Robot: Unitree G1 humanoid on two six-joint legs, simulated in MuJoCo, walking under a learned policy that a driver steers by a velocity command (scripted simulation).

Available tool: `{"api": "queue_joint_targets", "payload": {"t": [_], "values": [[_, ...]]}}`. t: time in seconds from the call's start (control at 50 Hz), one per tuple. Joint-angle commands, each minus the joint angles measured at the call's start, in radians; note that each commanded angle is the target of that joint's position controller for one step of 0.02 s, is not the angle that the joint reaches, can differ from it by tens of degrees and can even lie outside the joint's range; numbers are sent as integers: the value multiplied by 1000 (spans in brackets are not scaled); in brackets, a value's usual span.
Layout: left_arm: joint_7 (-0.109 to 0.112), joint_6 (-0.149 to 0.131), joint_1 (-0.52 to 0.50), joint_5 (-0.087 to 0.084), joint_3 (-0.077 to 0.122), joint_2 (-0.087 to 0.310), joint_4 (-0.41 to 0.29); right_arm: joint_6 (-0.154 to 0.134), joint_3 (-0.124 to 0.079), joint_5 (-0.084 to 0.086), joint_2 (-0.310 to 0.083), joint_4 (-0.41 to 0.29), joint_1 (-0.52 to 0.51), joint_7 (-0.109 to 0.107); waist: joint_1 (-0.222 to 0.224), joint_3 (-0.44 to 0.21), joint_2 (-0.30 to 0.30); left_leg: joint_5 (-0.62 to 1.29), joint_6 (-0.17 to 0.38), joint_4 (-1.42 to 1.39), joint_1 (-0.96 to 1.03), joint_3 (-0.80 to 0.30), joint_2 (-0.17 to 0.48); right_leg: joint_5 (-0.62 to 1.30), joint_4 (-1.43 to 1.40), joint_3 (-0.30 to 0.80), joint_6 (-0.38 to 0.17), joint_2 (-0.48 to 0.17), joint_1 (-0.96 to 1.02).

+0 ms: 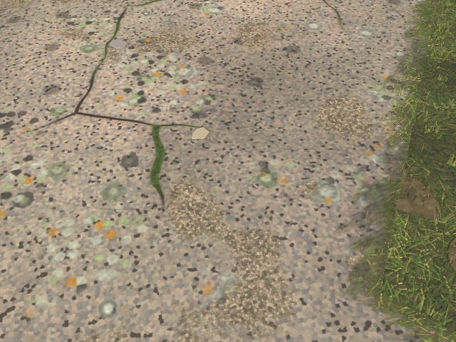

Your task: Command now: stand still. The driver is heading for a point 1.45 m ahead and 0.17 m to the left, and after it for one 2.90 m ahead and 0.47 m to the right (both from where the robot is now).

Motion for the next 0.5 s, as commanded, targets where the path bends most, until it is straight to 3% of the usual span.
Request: {"api": "queue_joint_targets", "payload": {"t": [0.02, 0.5], "values": [[5, -8, 49, -1, 17, 93, -1, -10, -15, 0, -86, -9, 15, -5, 5, 32, -6, -42, 19, -67, 91, -128, 96, 31, -112, 105, -47, -110, -129], [18, -11, 111, 0, -1, 26, 100, -6, -4, 2, -21, 137, 49, -22, 3, 52, -18, 45, 21, -39, 121, -117, 95, 127, -101, 85, -39, -113, -91]]}}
